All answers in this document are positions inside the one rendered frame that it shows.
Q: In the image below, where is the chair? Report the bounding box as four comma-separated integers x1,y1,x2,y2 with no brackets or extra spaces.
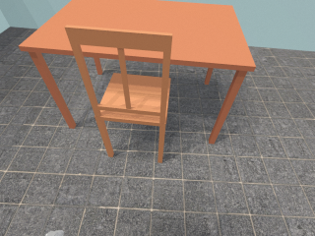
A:
65,25,173,163

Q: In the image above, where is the table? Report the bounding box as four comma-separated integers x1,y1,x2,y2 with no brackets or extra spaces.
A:
19,0,256,145

